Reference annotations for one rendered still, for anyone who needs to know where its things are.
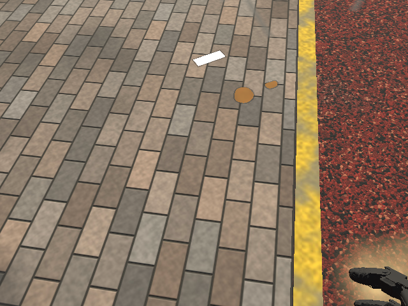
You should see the robot right hand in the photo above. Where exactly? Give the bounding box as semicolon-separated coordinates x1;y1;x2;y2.
349;266;408;306

